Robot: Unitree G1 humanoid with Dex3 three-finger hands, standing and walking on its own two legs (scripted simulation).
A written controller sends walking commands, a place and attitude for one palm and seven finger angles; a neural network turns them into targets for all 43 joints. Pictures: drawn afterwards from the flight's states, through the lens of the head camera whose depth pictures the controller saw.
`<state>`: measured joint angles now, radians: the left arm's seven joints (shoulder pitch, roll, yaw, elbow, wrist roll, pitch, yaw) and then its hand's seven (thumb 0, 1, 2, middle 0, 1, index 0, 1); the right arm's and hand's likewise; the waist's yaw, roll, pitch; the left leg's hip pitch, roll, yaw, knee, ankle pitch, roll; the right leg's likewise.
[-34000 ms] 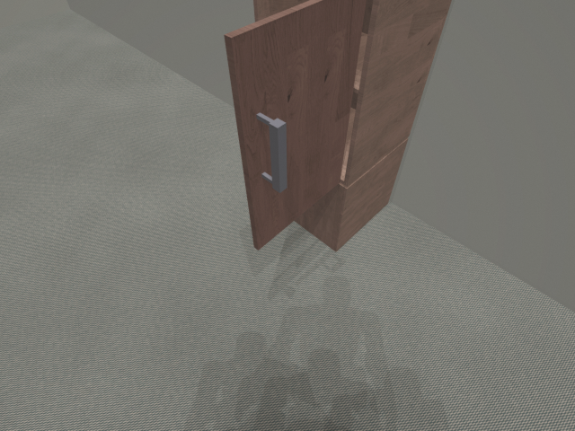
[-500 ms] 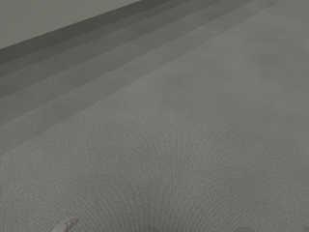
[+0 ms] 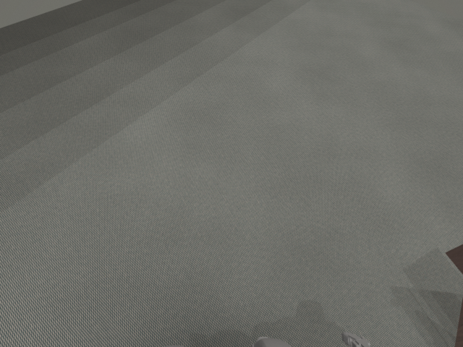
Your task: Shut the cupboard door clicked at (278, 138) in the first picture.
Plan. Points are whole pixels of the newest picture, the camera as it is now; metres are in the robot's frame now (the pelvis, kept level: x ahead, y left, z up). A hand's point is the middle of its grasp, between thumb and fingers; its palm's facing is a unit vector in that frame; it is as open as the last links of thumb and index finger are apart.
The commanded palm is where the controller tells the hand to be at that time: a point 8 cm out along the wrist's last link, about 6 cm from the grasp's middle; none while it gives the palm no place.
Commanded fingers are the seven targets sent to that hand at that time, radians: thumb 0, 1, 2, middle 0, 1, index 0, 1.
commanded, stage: turn to face it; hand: left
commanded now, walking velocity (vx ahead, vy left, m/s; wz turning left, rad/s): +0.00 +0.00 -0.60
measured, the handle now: out of the picture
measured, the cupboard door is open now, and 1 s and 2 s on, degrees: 57 57 57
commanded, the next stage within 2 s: take the last steps up to it in 1.80 s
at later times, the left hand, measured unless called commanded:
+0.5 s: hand (171, 318) +0.18 +0.12 -0.15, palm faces -0.30 -0.91 -0.28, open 7.4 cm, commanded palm none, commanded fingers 0.00 0.90 0.90 -0.20 -0.30 -0.20 -0.30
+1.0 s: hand (165, 293) +0.23 +0.14 -0.17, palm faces -0.51 -0.84 -0.20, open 7.4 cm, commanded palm none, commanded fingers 0.00 0.90 0.90 -0.20 -0.30 -0.20 -0.30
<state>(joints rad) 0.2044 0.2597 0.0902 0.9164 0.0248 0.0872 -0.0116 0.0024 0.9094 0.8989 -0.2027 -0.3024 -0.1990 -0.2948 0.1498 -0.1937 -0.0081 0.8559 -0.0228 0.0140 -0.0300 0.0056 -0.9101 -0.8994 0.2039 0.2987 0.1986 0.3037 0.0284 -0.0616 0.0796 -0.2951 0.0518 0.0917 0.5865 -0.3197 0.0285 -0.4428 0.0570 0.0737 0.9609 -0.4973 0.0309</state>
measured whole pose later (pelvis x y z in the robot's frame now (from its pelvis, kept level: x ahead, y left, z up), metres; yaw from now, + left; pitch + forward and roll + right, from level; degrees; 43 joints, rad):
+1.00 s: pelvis +0.05 +0.00 +0.01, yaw -35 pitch +2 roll -3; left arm 0.19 0.28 0.10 0.91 0.02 0.09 -0.03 0.00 0.91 0.90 -0.20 -0.30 -0.20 -0.29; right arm 0.18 -0.19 0.00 0.86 -0.03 0.01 -0.03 0.01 -0.91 -0.90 0.21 0.30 0.20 0.30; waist 0.03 -0.04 0.09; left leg -0.23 0.11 0.15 0.49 -0.28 0.02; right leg -0.51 0.00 0.00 1.16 -0.44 0.06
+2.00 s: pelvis +0.10 -0.04 +0.01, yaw -63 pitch +1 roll -3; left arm 0.18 0.24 0.08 0.97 0.02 0.08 -0.02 0.00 0.91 0.90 -0.20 -0.30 -0.19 -0.29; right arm 0.25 -0.17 -0.01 0.96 -0.03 0.01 -0.03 0.01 -0.91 -0.90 0.21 0.30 0.20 0.30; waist -0.01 0.00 0.07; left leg -0.21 0.09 0.16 0.47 -0.27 0.03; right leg -0.37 -0.02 -0.02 0.88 -0.45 0.04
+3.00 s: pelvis +0.11 -0.33 -0.01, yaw -69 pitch +0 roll +0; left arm 0.12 0.18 0.04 1.01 0.03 -0.02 0.01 0.00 0.91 0.90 -0.20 -0.30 -0.19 -0.29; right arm 0.35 -0.18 -0.04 1.09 0.00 0.03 -0.02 0.01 -0.91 -0.90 0.20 0.30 0.20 0.30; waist -0.05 0.03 0.10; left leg -0.19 0.11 0.09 0.71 -0.53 -0.04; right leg -0.39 -0.05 -0.07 0.60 -0.19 0.00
